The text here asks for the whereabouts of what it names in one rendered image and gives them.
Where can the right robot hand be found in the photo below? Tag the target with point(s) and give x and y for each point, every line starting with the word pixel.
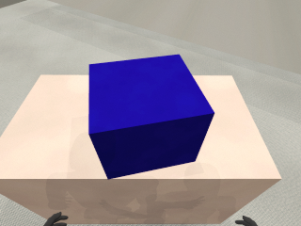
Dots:
pixel 246 221

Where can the pedestal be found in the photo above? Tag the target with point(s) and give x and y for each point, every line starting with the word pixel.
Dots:
pixel 48 163

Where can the carton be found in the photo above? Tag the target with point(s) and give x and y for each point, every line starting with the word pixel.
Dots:
pixel 145 114

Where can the left robot hand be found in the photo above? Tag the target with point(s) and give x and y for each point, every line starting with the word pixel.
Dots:
pixel 55 218

